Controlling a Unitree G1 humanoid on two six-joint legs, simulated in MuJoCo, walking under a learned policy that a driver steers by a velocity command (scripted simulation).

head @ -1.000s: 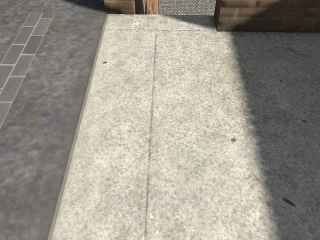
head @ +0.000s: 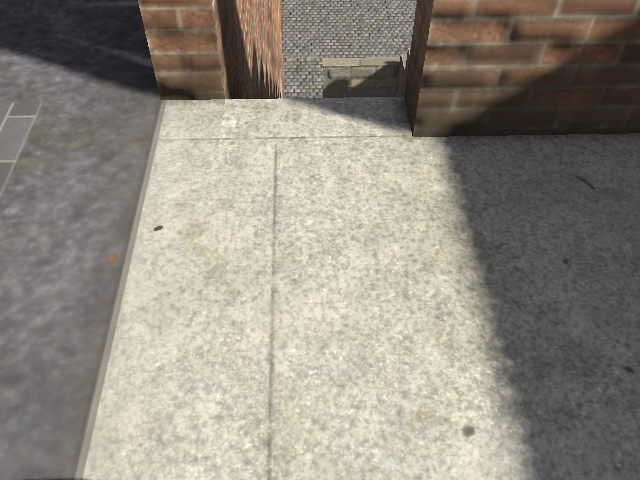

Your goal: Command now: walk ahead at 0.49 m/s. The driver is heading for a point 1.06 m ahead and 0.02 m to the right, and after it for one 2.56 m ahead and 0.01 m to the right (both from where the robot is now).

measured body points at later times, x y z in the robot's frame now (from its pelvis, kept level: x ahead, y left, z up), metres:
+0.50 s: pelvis +0.27 -0.09 +0.00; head +0.29 -0.11 +0.45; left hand +0.35 +0.17 -0.12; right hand +0.35 -0.36 -0.14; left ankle +0.24 +0.07 -0.65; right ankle +0.31 -0.17 -0.74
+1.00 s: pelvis +0.54 -0.03 -0.01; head +0.57 -0.01 +0.43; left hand +0.54 +0.24 -0.16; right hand +0.70 -0.28 -0.12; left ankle +0.63 +0.06 -0.74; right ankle +0.39 -0.17 -0.65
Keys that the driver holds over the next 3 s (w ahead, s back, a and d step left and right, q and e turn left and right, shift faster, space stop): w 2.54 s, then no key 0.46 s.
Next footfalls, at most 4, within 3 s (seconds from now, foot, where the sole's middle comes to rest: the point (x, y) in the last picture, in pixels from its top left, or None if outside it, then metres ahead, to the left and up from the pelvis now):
0.32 right None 0.35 -0.17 -0.78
0.90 left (293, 409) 0.67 0.07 -0.78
1.48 right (383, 291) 0.98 -0.17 -0.78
2.04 left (282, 208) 1.28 0.10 -0.78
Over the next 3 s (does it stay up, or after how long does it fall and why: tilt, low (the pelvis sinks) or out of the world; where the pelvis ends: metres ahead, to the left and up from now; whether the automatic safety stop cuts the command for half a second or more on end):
stays up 1.61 -0.02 -0.01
